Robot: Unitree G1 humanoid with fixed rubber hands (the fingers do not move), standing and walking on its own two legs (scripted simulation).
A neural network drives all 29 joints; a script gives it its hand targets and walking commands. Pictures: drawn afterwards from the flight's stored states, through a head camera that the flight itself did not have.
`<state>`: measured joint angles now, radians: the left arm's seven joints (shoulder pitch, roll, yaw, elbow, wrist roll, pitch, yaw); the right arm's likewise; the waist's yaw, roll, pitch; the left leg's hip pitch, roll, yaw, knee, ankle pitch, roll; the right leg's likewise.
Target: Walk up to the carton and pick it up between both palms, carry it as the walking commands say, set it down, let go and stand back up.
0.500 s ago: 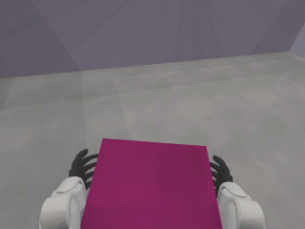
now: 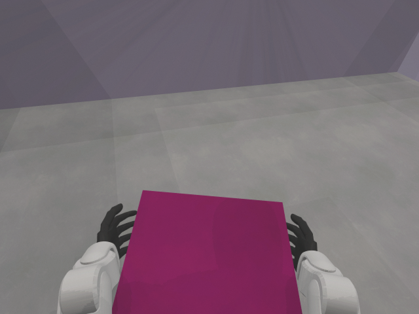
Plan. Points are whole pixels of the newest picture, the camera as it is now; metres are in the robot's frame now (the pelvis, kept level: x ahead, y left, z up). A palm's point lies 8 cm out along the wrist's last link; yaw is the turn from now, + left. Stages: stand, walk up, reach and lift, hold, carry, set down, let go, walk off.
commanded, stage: carry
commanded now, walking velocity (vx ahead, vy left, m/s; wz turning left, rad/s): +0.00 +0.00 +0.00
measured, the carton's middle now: (204, 275) +0.24 +0.01 -0.02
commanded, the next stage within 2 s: hold in 0.28 s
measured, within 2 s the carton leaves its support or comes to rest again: neither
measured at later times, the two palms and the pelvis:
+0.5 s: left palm (108, 260) +0.24 +0.18 +0.03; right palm (297, 268) +0.24 -0.16 +0.02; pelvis +0.00 +0.00 +0.01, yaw +0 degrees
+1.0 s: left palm (110, 238) +0.27 +0.18 +0.05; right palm (297, 250) +0.26 -0.16 +0.05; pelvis -0.01 +0.02 +0.01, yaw +1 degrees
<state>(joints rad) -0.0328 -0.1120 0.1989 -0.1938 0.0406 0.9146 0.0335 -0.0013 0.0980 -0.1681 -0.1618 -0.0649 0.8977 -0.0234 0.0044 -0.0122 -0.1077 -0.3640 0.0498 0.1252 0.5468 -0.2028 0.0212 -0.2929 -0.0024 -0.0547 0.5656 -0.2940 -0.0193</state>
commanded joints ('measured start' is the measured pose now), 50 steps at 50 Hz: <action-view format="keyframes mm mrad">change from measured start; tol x16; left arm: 1 -454 -638 -663 -156 -183 -32 -88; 13 -463 -639 -666 -177 -192 -49 -88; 16 -267 -271 -386 271 34 -114 -92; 24 -551 -483 -652 -167 -163 -253 -157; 32 -525 -481 -505 156 -61 -186 -172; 50 -718 -907 -604 219 -49 -198 -240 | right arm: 1 -476 622 607 -189 195 -27 73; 14 -465 627 608 -175 196 -33 69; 15 -294 294 340 176 -23 -63 81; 16 -324 294 355 237 -26 -109 78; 22 -584 547 625 -166 152 -263 96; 31 -523 444 435 77 26 -207 120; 50 -848 841 529 194 103 -239 310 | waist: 1 0 43 -235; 14 -2 13 -217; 15 48 30 141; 23 2 13 -368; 32 -29 -7 -29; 50 32 -29 -205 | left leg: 1 162 99 -101 -101 66 10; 14 136 99 -105 -99 60 9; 15 310 -106 -170 -163 -33 43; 22 461 -115 -212 -91 318 30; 32 412 -90 -211 -169 25 31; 50 554 -98 -272 -178 65 9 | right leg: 1 4 -114 88 -101 145 -22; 15 -4 21 141 -252 -11 -32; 23 205 39 189 -157 417 -8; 32 56 34 166 -243 1 -44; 50 9 74 148 -215 62 -41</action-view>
